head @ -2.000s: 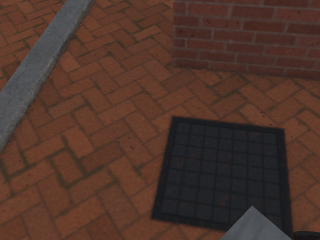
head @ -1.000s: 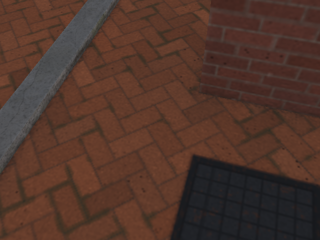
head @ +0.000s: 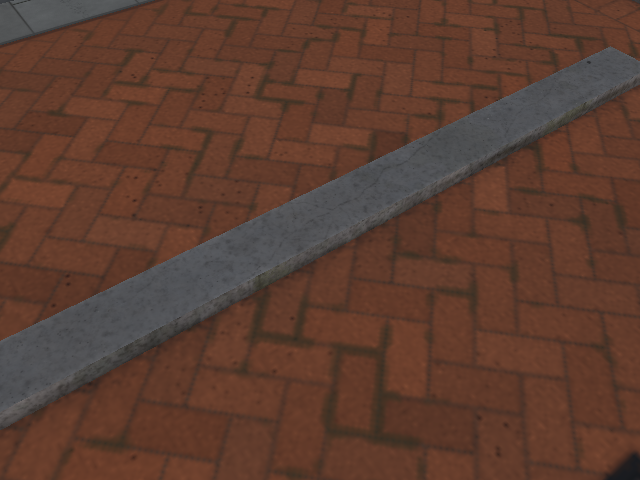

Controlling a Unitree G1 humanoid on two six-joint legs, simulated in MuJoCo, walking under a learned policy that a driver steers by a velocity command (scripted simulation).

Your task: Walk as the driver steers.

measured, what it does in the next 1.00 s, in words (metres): goes down, turning left: left foot, then right foot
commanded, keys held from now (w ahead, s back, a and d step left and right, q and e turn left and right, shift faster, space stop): q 0.56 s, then no key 0.44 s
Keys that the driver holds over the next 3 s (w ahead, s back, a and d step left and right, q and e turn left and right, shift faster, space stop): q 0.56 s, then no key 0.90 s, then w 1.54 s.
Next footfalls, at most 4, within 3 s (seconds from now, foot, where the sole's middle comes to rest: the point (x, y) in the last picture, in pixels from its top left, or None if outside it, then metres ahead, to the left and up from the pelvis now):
0.04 left None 0.08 0.15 -0.79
0.50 right None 0.33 0.01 -0.81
0.88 left None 0.18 0.21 -0.81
2.22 left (179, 433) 0.62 0.37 -0.81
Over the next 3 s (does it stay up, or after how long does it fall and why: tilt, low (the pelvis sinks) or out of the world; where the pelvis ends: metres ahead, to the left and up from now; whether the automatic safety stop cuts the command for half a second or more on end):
stays up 0.90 0.34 -0.03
